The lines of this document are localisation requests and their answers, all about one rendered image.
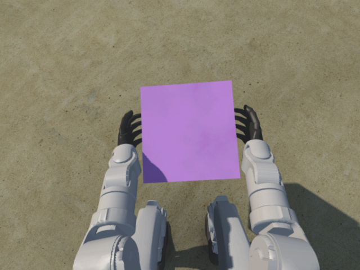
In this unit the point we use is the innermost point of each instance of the robot right hand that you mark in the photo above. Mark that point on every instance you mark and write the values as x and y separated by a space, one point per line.
252 129

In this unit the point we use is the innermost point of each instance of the robot left hand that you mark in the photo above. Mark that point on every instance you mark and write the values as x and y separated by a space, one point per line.
126 134

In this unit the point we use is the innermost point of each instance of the left robot upper arm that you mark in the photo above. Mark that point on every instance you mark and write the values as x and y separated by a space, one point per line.
112 253

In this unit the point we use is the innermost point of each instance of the left robot foot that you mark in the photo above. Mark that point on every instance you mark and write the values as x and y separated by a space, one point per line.
161 264

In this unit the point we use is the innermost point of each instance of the right robot upper arm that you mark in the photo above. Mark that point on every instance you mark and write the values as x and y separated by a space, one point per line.
269 251

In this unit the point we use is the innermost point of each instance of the right robot shin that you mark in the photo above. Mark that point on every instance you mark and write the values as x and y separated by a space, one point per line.
213 237

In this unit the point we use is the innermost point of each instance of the left robot forearm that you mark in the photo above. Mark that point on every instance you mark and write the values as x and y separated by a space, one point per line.
115 213

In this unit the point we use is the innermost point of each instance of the right robot forearm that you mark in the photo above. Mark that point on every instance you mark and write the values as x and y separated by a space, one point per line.
270 210

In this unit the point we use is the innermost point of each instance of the carton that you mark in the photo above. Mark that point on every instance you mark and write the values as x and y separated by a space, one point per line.
189 132

